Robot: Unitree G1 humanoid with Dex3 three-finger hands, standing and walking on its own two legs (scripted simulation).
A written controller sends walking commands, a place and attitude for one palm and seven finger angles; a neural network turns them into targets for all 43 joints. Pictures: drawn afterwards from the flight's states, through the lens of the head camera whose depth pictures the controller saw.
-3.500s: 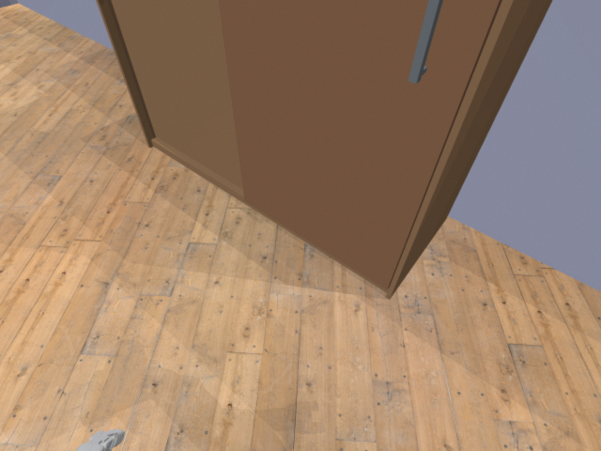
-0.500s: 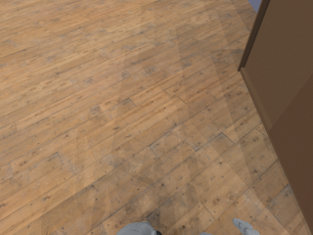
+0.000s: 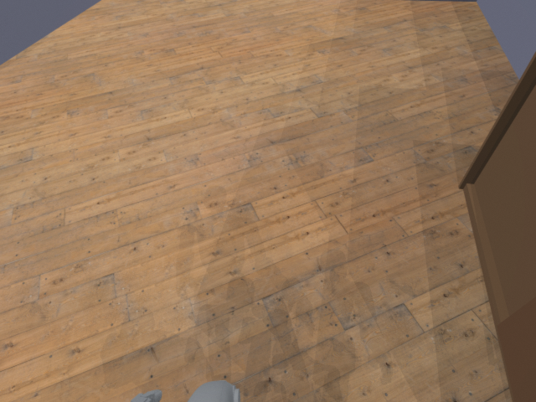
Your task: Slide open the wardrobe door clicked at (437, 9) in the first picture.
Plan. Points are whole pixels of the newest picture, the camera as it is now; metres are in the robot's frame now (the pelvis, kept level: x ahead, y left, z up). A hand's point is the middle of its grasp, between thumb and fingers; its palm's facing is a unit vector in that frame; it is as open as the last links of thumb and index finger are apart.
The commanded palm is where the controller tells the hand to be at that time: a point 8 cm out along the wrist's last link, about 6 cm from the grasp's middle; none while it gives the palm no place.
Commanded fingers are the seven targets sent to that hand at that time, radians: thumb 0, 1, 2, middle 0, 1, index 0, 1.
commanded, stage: walk to a spot facing it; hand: right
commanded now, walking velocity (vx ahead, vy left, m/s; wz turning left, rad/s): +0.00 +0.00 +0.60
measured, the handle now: out of the picture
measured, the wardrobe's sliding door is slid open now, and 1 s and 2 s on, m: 0.00 0.00 0.00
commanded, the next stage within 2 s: turn to face it in 1.80 s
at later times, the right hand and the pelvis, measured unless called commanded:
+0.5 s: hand (347, 337) +0.27 -0.13 -0.16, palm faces -0.29 +0.93 -0.25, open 7.4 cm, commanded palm none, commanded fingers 0.00 -0.90 -0.90 0.20 0.30 0.20 0.30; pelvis +0.09 +0.02 -0.01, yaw +17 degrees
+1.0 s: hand (353, 323) +0.30 -0.15 -0.17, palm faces -0.52 +0.83 -0.19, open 7.4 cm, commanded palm none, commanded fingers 0.00 -0.90 -0.90 0.20 0.30 0.20 0.30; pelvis +0.13 -0.02 +0.00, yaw +35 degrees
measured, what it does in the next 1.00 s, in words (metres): walks ahead, turning left: left foot, then right foot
